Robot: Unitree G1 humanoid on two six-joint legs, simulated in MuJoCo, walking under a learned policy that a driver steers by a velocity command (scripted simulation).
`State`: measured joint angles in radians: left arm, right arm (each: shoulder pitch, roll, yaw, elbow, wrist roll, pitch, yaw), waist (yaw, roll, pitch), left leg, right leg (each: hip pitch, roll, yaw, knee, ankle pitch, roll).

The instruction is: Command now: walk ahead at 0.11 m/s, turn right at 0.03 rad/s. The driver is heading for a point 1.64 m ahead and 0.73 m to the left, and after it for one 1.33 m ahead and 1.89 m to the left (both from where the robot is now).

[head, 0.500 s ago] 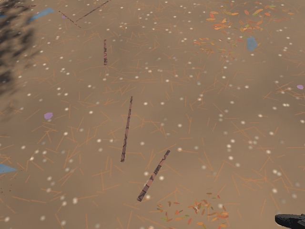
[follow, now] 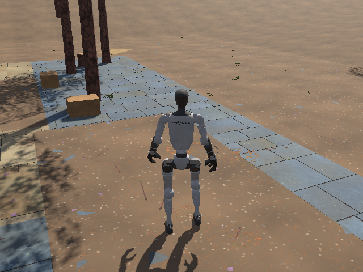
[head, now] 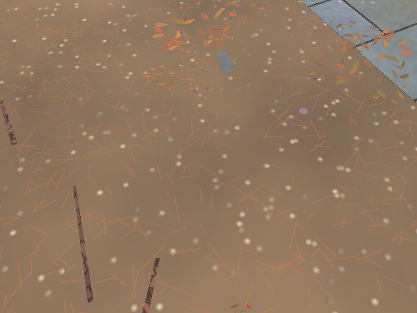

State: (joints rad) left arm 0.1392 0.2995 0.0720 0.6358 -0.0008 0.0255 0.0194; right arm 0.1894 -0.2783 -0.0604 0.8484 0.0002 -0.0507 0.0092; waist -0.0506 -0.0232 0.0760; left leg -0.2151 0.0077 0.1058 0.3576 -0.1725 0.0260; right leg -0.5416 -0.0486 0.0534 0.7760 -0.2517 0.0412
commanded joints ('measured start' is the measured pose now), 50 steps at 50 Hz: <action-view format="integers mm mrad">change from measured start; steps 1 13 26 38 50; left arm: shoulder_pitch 61 -45 -113 -97 -34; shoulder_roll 39 130 124 80 156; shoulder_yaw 7 40 56 37 46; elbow -34 -27 27 47 40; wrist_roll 9 9 9 -6 34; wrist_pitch -11 -23 -7 -40 -61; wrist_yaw -6 29 54 24 1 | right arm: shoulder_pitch -76 39 -26 1 34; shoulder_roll -149 -121 -211 -217 -255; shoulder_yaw -20 -23 -49 -56 -80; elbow -49 -62 -164 -208 -249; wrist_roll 19 22 3 8 14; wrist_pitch -11 84 41 77 84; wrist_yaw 15 -9 -14 -45 -34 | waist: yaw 61 33 36 17 11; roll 126 -141 137 171 -136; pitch -178 -146 -113 -130 -140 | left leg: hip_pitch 29 -258 92 82 -347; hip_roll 211 56 254 168 -78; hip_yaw -147 -101 -480 -519 -283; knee -39 634 -25 -16 758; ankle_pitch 462 -394 240 137 -443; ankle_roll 177 -70 200 202 -64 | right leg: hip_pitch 254 366 -163 24 432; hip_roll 32 -300 6 72 -342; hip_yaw -33 121 40 52 385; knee -187 -426 386 1 -459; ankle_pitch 110 462 -216 -82 464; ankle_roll -15 -275 3 56 -315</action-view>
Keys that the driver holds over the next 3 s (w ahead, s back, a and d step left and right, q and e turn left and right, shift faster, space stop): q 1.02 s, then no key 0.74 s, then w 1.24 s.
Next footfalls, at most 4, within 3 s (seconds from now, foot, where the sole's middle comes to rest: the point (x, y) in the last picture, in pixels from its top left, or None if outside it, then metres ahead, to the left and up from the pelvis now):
0.08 right None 0.13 -0.14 -0.78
0.42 left None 0.07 0.11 -0.78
0.94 right None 0.17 -0.08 -0.78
1.32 left None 0.00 0.13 -0.78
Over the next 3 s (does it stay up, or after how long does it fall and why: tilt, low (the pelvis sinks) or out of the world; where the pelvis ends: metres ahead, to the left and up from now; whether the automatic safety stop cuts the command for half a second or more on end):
stays up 0.52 0.32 -0.02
